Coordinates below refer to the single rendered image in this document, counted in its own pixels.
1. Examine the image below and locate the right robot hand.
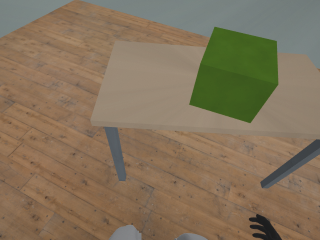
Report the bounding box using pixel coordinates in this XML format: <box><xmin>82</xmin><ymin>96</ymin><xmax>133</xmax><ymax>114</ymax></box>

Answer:
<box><xmin>249</xmin><ymin>214</ymin><xmax>282</xmax><ymax>240</ymax></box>

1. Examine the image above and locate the table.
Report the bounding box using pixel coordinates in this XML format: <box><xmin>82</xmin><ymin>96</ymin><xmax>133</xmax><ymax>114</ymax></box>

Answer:
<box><xmin>90</xmin><ymin>40</ymin><xmax>320</xmax><ymax>189</ymax></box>

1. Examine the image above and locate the carton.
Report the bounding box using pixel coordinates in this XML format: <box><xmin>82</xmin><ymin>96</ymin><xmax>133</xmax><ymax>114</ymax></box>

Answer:
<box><xmin>189</xmin><ymin>27</ymin><xmax>279</xmax><ymax>123</ymax></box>

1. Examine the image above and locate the left robot thigh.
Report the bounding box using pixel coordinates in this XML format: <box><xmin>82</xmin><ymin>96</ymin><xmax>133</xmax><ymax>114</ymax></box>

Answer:
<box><xmin>109</xmin><ymin>226</ymin><xmax>142</xmax><ymax>240</ymax></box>

